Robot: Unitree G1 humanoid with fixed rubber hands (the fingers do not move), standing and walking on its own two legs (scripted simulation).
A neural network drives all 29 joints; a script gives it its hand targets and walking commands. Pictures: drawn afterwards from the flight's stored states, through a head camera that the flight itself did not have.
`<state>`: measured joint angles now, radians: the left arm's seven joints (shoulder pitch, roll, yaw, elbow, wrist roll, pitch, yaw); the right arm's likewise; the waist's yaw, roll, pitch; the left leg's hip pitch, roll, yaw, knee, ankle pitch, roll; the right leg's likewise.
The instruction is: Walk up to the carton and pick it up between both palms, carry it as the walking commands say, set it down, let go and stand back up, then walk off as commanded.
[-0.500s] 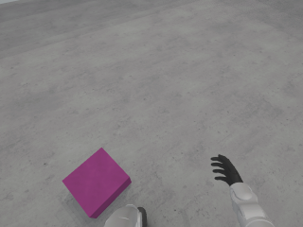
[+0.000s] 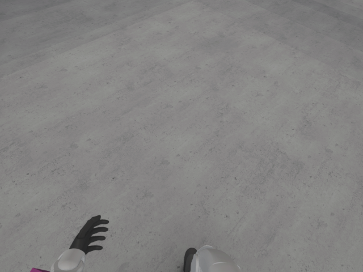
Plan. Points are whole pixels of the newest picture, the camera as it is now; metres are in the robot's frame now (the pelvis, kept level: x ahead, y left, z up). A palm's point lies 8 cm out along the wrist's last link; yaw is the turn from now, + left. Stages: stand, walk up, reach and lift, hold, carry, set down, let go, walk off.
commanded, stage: walk off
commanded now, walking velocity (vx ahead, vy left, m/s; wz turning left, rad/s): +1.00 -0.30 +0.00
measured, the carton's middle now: out of the picture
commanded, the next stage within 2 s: none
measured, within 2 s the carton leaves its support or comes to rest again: neither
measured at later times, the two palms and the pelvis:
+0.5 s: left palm (99, 157) +0.44 +0.21 -0.12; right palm (253, 105) +0.62 -0.30 -0.09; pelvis +0.49 -0.03 +0.01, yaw +0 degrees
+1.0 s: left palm (142, 46) +1.01 +0.11 -0.11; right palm (257, 41) +1.05 -0.44 -0.09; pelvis +0.98 -0.16 +0.02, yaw +1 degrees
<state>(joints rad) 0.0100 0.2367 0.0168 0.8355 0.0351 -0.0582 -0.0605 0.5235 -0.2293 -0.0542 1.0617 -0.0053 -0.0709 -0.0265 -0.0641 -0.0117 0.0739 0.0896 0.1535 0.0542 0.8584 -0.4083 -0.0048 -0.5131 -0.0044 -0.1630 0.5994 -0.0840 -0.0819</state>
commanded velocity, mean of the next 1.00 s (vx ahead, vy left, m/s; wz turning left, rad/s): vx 1.00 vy -0.30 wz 0.00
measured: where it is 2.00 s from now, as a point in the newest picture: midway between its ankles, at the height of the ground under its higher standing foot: (193, 49)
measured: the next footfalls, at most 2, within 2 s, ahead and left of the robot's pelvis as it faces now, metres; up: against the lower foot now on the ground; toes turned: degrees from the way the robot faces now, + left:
left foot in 0.40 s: +0.59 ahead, +0.04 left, +0.00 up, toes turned +8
right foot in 0.86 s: +1.06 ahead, -0.24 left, +0.00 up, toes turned -7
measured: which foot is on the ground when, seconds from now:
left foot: up 0.00-0.38, down 0.40-0.84, up 0.86-1.00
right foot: down 0.00-0.42, up 0.44-0.84, down 0.86-1.00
